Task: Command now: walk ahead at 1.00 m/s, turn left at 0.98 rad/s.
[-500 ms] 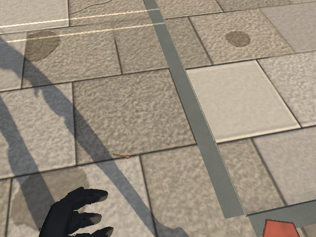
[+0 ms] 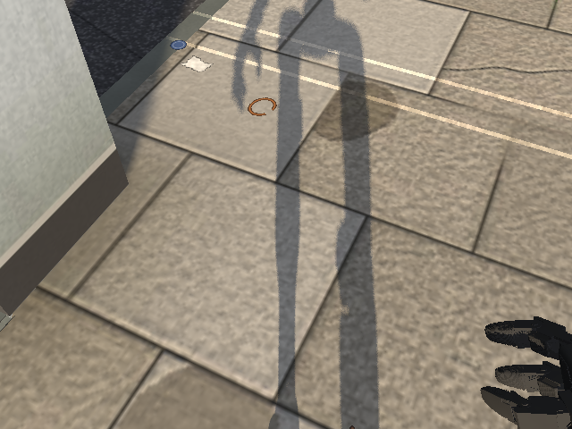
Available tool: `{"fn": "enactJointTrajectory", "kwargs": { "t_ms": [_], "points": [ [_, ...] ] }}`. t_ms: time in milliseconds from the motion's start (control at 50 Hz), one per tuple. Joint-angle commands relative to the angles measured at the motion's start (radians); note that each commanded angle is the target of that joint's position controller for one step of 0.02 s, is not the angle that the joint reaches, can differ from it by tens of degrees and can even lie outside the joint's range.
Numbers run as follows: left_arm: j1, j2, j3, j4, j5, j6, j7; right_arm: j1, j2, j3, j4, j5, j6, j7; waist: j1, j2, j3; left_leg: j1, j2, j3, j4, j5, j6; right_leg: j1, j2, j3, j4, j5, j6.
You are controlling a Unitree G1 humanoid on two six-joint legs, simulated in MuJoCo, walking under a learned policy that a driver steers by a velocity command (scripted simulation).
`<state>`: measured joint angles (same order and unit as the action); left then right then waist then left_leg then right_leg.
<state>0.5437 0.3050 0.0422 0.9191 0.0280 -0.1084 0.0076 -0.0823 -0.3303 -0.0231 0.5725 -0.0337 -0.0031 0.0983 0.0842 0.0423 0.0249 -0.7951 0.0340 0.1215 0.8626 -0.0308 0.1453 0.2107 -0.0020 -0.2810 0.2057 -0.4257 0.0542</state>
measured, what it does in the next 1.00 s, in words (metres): walks ahead: left foot, then right foot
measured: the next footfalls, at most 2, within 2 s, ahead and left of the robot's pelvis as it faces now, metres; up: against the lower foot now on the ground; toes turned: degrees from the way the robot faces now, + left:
left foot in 0.08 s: +0.26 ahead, +0.03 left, +0.00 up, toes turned +10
right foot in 0.48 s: +0.68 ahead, -0.03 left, +0.00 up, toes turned +11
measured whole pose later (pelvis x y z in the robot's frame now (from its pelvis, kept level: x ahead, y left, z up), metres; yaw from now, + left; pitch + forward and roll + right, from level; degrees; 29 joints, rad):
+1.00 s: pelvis +0.54 +0.01 +0.02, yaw +14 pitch -1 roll +1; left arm 0.24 0.23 0.01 0.93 0.01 0.01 0.00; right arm 0.30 -0.19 0.01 1.01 -0.02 0.01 -0.03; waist 0.02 -0.03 -0.01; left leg -0.20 -0.02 -0.02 0.46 -0.25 0.00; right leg -0.30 0.05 -0.07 0.39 -0.08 -0.07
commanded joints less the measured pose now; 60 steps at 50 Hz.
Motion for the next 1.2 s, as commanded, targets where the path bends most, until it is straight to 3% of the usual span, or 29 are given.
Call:
{"fn": "enactJointTrajectory", "kwargs": {
  "t_ms": [20,60,80,100,120,140,160,180,220,300,340,400,440,460,480,500,520,540,580,600,620,700,800,880,920,940,960,1040,1200],
  "points": [
    [-0.096,0.19,0.032,-0.096,0.001,-0.005,0.024,0.101,-0.043,-0.004,-0.006,0.002,-0.009,-0.002,-0.168,-0.146,0.013,0.36,-0.115,0.093,-0.087,-0.029,0.05,-0.188,-0.225,0.001,0.159,1.458,-0.035],
    [-0.175,0.234,0.045,-0.13,0.008,0.029,0.032,0.453,-0.121,-0.046,0.1,0.001,-0.015,-0.029,-0.338,-0.16,-0.146,0.747,-0.154,0.021,-0.126,-0.11,0.108,-0.293,-0.268,0.04,0.615,1.516,-0.056],
    [-0.19,0.213,0.046,-0.139,0.016,0.04,0.019,0.584,-0.162,-0.078,0.162,0.011,-0.018,-0.055,-0.364,-0.075,-0.191,0.988,-0.134,-0.076,-0.212,-0.146,0.139,-0.488,-0.194,0.042,0.969,0.98,-0.06],
    [-0.196,0.08,0.015,-0.187,0.033,0.034,0.001,0.503,-0.248,-0.103,0.158,0.033,-0.004,-0.081,-0.243,0.171,-0.121,1.059,0.032,-0.362,-0.203,-0.039,0.18,-0.808,-0.012,0.057,1.366,-0.032,-0.037],
    [-0.135,0.094,0.006,-0.298,-0.005,0.016,0.004,0.475,-0.31,-0.111,0.099,-0.006,0.007,-0.084,-0.185,0.169,-0.363,1.32,0.234,-0.834,-0.405,-0.166,0.369,-1.065,0.012,0.288,1.536,-0.08,-0.028],
    [-0.223,0.128,0.0,-0.293,-0.001,-0.005,0.003,0.491,-0.233,-0.103,0.099,-0.001,0.008,-0.101,-0.216,-0.029,-0.292,1.21,0.252,-0.88,-0.572,-0.33,0.311,-1.112,-0.044,0.338,1.447,0.044,-0.04],
    [-0.216,0.124,-0.004,-0.271,-0.012,-0.007,0.003,0.446,-0.177,-0.089,0.125,0.0,-0.004,-0.112,-0.154,-0.093,-0.111,1.003,0.241,-0.779,-0.618,-0.33,0.266,-1.083,-0.091,0.32,1.347,0.1,-0.049],
    [-0.219,0.107,-0.008,-0.252,0.002,0.005,0.003,0.403,-0.137,-0.074,0.137,-0.001,-0.024,-0.113,-0.1,-0.153,-0.043,0.828,0.207,-0.686,-0.625,-0.262,0.227,-1.001,-0.126,0.318,1.275,0.099,-0.051],
    [-0.181,0.07,-0.018,-0.22,0.023,0.05,-0.009,0.373,-0.067,-0.041,0.153,0.012,-0.069,-0.114,-0.028,-0.167,0.032,0.553,0.152,-0.53,-0.647,0.037,0.196,-0.827,-0.165,0.331,1.162,0.073,-0.034],
    [-0.305,0.0,-0.034,-0.259,0.012,0.058,-0.026,0.396,-0.075,-0.038,0.217,0.03,-0.105,-0.09,-0.027,-0.097,0.095,0.459,0.004,-0.219,-0.642,0.632,0.101,-0.733,-0.133,0.238,0.74,0.265,-0.041],
    [-0.351,-0.029,-0.042,-0.259,-0.003,0.046,-0.035,0.435,-0.06,-0.035,0.242,0.043,-0.111,-0.083,-0.077,-0.039,0.043,0.516,-0.045,-0.152,-0.635,0.646,0.046,-0.634,-0.071,0.183,0.524,0.522,-0.071],
    [-0.405,-0.014,-0.038,-0.265,-0.004,0.042,-0.027,0.499,-0.081,-0.038,0.284,0.049,-0.11,-0.095,-0.116,-0.011,0.009,0.699,0.007,-0.182,-0.613,0.658,0.004,-0.608,-0.008,0.181,0.363,0.661,-0.1],
    [-0.307,0.039,-0.018,-0.226,0.009,0.033,-0.016,0.485,-0.108,-0.046,0.295,0.032,-0.1,-0.11,-0.072,0.026,-0.041,0.795,0.034,-0.202,-0.489,0.744,-0.032,-0.516,0.043,0.202,0.323,0.599,-0.121],
    [-0.171,0.065,-0.005,-0.176,0.014,0.022,-0.012,0.446,-0.123,-0.052,0.294,0.026,-0.091,-0.118,-0.002,0.034,-0.082,0.803,0.029,-0.194,-0.345,0.749,-0.048,-0.408,0.052,0.22,0.301,0.59,-0.131],
    [-0.048,0.083,0.003,-0.129,0.021,0.008,-0.006,0.414,-0.125,-0.054,0.291,0.03,-0.084,-0.123,0.069,0.01,-0.109,0.772,-0.012,-0.168,-0.145,0.617,-0.069,-0.297,0.007,0.251,0.212,0.727,-0.14],
    [0.025,0.177,0.022,-0.106,0.029,0.002,0.0,0.491,-0.057,-0.042,0.275,0.037,-0.08,-0.126,0.05,-0.16,-0.213,0.626,-0.119,-0.11,0.224,0.074,-0.094,-0.094,-0.207,0.386,0.358,1.351,-0.201],
    [0.002,0.182,0.024,-0.117,0.019,0.01,-0.011,0.746,0.042,-0.024,0.31,0.096,-0.072,-0.129,-0.067,-0.334,-0.46,0.399,-0.257,-0.22,0.575,-0.629,-0.124,0.182,-0.473,0.766,0.393,1.712,-0.403],
    [-0.065,0.145,0.028,-0.152,-0.019,0.028,-0.015,0.727,-0.03,-0.029,0.346,0.058,-0.061,-0.137,-0.049,-0.157,-0.496,0.381,-0.209,-0.319,0.603,-0.522,-0.117,0.093,-0.43,0.769,0.313,1.531,-0.407],
    [-0.275,0.019,-0.007,-0.172,-0.027,0.045,-0.003,0.525,-0.046,-0.026,0.304,0.022,-0.043,-0.127,-0.093,-0.036,-0.205,0.319,-0.105,-0.247,0.473,-0.432,-0.132,-0.219,-0.325,0.596,0.176,1.013,-0.347],
    [-0.252,-0.006,-0.021,-0.156,-0.026,0.042,0.0,0.466,-0.044,-0.029,0.288,0.005,-0.028,-0.122,-0.081,-0.035,-0.125,0.358,-0.085,-0.245,0.394,-0.408,-0.13,-0.334,-0.284,0.536,0.141,1.026,-0.305],
    [-0.24,0.008,-0.02,-0.134,-0.019,0.042,0.0,0.504,-0.018,-0.022,0.3,-0.003,-0.006,-0.11,-0.103,-0.072,-0.119,0.436,-0.083,-0.23,0.358,-0.376,-0.136,-0.416,-0.268,0.49,0.109,0.993,-0.294],
    [-0.289,0.036,-0.019,-0.105,0.003,0.034,-0.017,0.52,0.02,-0.009,0.326,0.008,0.039,-0.109,-0.147,-0.114,-0.118,0.553,-0.076,-0.184,0.152,-0.349,-0.143,-0.569,-0.207,0.381,0.054,0.81,-0.265],
    [-0.274,0.057,-0.011,-0.074,-0.002,0.074,-0.015,0.411,0.013,0.002,0.339,0.007,0.055,-0.113,-0.095,-0.181,-0.081,0.568,-0.043,-0.139,-0.111,-0.32,-0.141,-0.581,-0.182,0.426,-0.017,0.168,-0.233],
    [-0.285,0.052,-0.006,-0.058,-0.014,0.11,0.001,0.424,0.034,0.009,0.377,0.011,0.036,-0.124,-0.104,-0.141,-0.018,0.648,-0.047,-0.119,-0.342,-0.266,-0.108,-0.639,-0.184,0.479,-0.023,-0.09,-0.193],
    [-0.251,0.023,-0.009,-0.046,-0.016,0.114,0.002,0.434,0.01,0.011,0.384,-0.003,0.014,-0.134,-0.086,-0.052,0.012,0.648,0.058,-0.271,-0.523,-0.27,-0.067,-0.636,-0.138,0.459,0.037,-0.073,-0.121],
    [-0.225,-0.008,-0.013,-0.041,-0.031,0.114,-0.002,0.38,-0.018,0.005,0.389,0.011,0.01,-0.135,-0.035,0.057,0.051,0.51,0.101,-0.351,-0.575,-0.372,-0.04,-0.577,-0.052,0.372,0.067,0.032,-0.093],
    [-0.247,-0.007,-0.014,-0.019,-0.027,0.113,-0.005,0.356,0.04,0.02,0.393,0.018,-0.003,-0.131,-0.039,0.049,0.045,0.391,0.115,-0.363,-0.635,-0.438,-0.052,-0.423,-0.032,0.34,0.129,0.169,-0.086],
    [-0.237,0.019,-0.009,0.022,-0.01,0.102,-0.007,0.36,0.031,0.014,0.426,0.03,-0.024,-0.134,-0.03,0.015,0.019,0.414,0.045,-0.274,-0.605,-0.348,-0.103,-0.348,-0.078,0.382,0.123,0.214,-0.105],
    [-0.26,-0.013,-0.018,0.083,-0.017,0.099,0.008,0.442,0.066,0.013,0.484,0.022,-0.014,-0.134,-0.073,-0.054,0.011,0.542,0.034,-0.241,-0.542,-0.228,-0.084,-0.432,-0.086,0.401,0.078,0.186,-0.109]
  ]
}}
